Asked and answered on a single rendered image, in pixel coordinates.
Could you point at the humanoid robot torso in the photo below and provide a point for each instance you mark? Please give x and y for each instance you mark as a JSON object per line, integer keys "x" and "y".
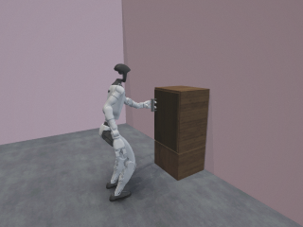
{"x": 117, "y": 107}

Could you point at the handle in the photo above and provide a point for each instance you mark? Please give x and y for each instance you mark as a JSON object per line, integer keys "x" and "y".
{"x": 152, "y": 105}

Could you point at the left robot forearm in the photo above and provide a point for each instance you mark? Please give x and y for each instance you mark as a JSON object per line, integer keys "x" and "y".
{"x": 137, "y": 105}

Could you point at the right robot hand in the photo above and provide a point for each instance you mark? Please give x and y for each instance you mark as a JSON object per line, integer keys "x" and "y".
{"x": 118, "y": 145}

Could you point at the robot left thigh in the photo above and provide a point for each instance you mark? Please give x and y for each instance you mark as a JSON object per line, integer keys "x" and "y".
{"x": 121, "y": 156}

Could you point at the robot right upper arm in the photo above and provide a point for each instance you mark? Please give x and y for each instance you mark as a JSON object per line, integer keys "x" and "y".
{"x": 116, "y": 94}

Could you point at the right robot forearm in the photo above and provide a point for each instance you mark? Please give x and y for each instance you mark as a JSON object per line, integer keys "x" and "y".
{"x": 109, "y": 117}

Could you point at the left robot hand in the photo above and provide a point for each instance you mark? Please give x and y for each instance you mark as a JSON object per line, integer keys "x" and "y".
{"x": 148, "y": 104}

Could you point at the cupboard door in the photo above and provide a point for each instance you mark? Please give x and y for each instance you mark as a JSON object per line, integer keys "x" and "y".
{"x": 166, "y": 118}

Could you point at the robot left upper arm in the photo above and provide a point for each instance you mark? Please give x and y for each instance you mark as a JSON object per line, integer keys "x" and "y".
{"x": 128, "y": 101}

